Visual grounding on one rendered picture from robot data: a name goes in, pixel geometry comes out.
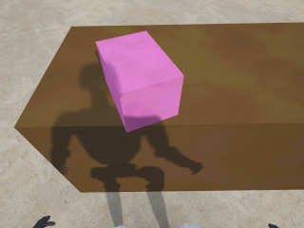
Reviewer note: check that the left robot hand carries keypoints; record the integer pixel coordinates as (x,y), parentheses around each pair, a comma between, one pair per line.
(43,222)

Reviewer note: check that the carton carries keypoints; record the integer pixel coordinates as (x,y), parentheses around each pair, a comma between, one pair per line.
(144,83)

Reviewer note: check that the pedestal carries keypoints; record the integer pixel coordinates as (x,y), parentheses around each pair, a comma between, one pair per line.
(240,124)

